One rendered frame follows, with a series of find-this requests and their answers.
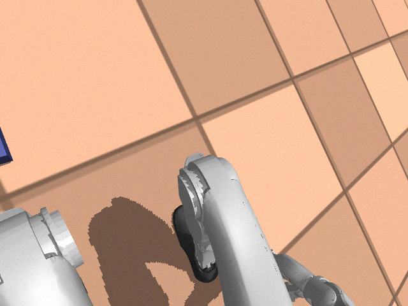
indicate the right robot hand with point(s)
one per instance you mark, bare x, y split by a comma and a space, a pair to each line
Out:
295, 273

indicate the right robot foot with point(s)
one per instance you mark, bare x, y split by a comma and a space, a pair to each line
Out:
205, 275

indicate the right robot arm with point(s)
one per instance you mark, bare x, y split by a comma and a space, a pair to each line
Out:
319, 291

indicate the carton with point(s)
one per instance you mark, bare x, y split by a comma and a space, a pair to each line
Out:
5, 155

